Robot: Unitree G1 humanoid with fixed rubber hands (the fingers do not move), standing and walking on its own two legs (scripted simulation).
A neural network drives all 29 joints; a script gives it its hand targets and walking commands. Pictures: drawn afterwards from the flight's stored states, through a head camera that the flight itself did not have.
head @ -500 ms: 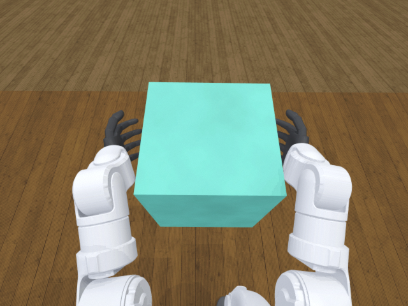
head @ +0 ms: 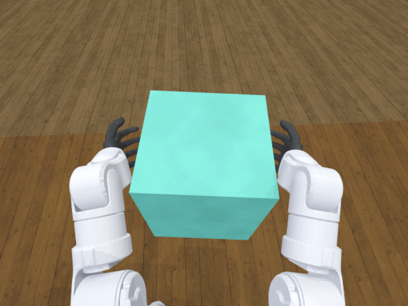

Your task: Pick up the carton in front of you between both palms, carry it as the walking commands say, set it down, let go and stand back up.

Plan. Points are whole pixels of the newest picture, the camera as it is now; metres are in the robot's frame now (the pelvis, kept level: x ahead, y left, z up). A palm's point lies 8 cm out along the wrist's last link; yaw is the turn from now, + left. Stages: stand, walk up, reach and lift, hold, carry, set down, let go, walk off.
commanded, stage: carry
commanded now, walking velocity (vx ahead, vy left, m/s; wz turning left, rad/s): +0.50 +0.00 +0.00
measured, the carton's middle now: (204, 173) +0.36 -0.03 +0.07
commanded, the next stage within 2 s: none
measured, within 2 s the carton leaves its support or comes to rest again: neither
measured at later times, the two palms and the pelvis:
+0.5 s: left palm (116, 49) +0.62 +0.15 +0.20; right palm (244, 41) +0.66 -0.15 +0.19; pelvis +0.31 -0.03 +0.07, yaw +1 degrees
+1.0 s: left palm out of the picture +0.97 +0.14 +0.26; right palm out of the picture +0.96 -0.17 +0.27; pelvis +0.63 +0.00 +0.12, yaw +0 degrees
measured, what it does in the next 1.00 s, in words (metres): climbs: right foot 0.04 m higher, then left foot 0.05 m higher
